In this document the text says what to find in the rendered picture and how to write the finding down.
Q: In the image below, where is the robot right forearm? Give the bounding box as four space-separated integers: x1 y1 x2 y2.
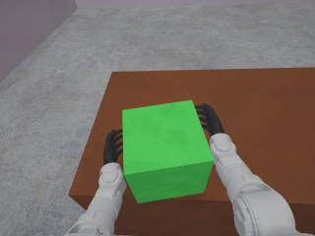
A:
210 133 296 228

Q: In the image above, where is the robot left hand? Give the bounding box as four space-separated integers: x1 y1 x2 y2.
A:
103 129 123 165

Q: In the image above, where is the robot left forearm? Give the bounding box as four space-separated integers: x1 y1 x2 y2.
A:
65 162 127 236

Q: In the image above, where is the pedestal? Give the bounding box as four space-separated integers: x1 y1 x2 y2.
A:
68 67 315 236

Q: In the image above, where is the right robot upper arm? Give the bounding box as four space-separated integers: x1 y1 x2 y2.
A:
232 190 315 236

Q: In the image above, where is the carton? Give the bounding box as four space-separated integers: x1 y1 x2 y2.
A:
122 99 215 204

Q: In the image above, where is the robot right hand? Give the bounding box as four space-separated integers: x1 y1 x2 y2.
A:
194 103 224 136

